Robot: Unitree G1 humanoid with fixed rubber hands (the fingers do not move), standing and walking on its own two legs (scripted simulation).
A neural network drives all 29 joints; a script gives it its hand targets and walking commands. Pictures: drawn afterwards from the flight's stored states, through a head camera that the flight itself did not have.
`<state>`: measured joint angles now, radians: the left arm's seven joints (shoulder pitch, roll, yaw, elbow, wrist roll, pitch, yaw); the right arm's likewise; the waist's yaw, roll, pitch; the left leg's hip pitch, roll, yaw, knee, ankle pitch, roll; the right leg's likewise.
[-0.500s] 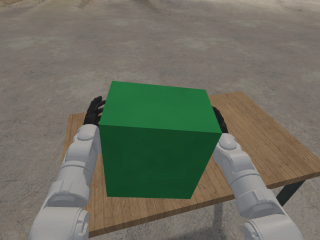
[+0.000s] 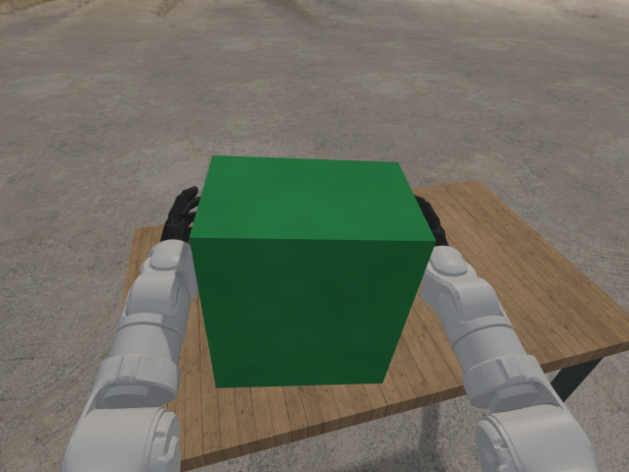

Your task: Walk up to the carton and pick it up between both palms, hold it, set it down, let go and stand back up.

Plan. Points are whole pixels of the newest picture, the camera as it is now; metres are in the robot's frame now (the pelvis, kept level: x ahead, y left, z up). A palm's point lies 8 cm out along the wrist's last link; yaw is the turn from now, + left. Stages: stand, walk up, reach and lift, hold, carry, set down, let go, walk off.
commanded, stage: reach and lift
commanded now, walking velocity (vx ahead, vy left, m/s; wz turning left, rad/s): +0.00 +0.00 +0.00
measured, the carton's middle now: (304, 278) +0.37 +0.03 +0.10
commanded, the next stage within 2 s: hold in 0.56 s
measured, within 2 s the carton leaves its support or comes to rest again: neither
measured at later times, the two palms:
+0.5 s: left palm (158, 233) +0.36 +0.20 +0.19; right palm (428, 234) +0.37 -0.13 +0.18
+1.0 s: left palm (163, 231) +0.36 +0.20 +0.19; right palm (433, 231) +0.37 -0.14 +0.18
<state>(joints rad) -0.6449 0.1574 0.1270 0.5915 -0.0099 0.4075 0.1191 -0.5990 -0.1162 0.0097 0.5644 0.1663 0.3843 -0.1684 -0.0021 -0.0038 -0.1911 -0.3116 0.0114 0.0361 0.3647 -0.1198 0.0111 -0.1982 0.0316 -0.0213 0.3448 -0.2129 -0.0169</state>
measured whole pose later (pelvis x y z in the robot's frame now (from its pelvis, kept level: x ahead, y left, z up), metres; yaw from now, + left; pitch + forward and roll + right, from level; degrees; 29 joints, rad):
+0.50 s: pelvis -0.02 +0.01 +0.00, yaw +0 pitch +1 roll -1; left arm -0.72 0.14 0.20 0.53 0.05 0.54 0.11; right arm -0.73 -0.12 -0.04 0.64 0.17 0.41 -0.13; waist 0.00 0.00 -0.16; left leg -0.29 0.01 0.04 0.36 -0.09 0.02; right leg -0.18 0.03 -0.02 0.34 -0.19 -0.02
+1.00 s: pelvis -0.01 +0.00 +0.00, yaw +0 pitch +2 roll -1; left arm -0.66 0.11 0.21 0.39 0.07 0.58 0.10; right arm -0.64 -0.12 -0.03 0.47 0.17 0.44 -0.15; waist 0.00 0.00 -0.15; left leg -0.27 0.01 0.03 0.34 -0.10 0.02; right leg -0.15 0.03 -0.02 0.32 -0.19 -0.02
